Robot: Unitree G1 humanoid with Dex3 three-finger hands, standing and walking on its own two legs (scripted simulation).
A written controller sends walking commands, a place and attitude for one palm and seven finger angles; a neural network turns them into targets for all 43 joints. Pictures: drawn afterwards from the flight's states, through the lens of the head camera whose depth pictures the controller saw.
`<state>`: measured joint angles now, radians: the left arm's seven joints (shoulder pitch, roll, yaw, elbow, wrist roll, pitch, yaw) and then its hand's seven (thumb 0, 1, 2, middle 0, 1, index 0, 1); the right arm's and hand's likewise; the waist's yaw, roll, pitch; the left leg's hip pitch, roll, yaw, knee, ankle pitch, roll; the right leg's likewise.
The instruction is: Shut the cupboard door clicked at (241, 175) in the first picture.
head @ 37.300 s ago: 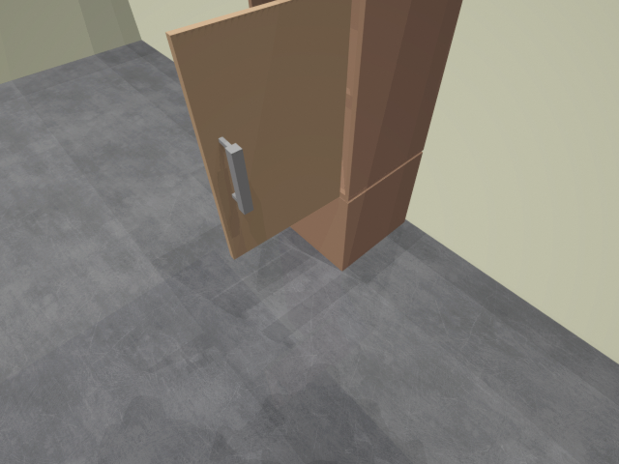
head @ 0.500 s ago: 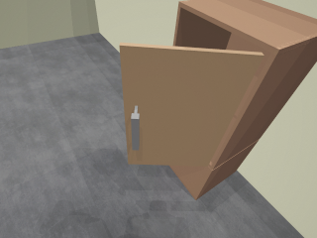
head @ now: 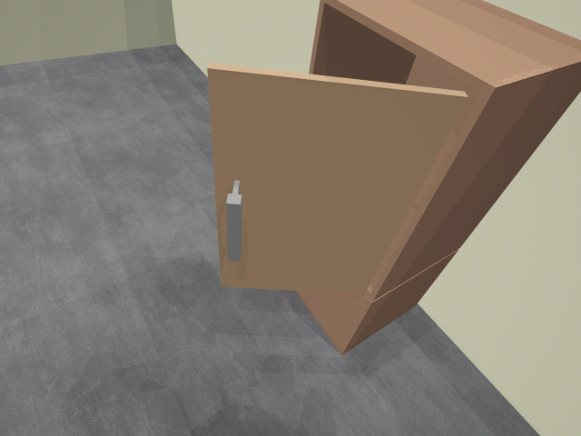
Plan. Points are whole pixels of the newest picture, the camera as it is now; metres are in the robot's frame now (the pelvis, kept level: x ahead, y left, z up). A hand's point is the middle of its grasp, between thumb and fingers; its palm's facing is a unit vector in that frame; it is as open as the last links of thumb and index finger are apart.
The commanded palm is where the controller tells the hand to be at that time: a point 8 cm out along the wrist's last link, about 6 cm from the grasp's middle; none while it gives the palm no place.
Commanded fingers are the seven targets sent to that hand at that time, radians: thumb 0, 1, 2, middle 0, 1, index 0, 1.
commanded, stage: shuffle to correct the standing spot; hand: left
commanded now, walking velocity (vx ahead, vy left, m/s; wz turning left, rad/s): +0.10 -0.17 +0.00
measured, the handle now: (235, 221) +0.52 +0.11 -0.06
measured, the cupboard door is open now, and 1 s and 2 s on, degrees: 57 57 57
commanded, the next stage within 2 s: come to a stop and stand still in 0.28 s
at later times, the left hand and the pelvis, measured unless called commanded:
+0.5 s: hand out of the picture +0.03 +0.09 -0.21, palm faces +0.03 -1.00 -0.09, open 7.3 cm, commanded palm none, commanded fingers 0.00 0.90 0.90 -0.20 -0.30 -0.20 -0.30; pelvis +0.05 -0.07 -0.02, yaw +0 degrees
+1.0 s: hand out of the picture +0.09 +0.10 -0.20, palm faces +0.07 -0.98 -0.19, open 7.3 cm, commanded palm none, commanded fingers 0.00 0.90 0.90 -0.20 -0.30 -0.20 -0.30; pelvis +0.05 -0.08 -0.02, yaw +1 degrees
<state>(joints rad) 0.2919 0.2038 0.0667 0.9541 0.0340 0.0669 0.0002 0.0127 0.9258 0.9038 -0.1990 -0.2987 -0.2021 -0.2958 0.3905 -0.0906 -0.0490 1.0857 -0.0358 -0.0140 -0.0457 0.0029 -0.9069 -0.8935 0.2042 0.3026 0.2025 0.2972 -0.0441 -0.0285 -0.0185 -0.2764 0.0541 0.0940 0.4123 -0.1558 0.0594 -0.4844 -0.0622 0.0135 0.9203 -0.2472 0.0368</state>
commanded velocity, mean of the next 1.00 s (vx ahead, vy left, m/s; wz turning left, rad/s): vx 0.00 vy -0.02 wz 0.00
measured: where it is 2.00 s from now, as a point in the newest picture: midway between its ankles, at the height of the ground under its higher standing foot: outside the picture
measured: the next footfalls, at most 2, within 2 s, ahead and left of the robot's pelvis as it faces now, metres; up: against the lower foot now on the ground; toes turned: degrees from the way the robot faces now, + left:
right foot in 0.20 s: +0.04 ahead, -0.21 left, +0.00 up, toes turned -4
left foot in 0.42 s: +0.09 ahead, +0.00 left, +0.00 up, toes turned +4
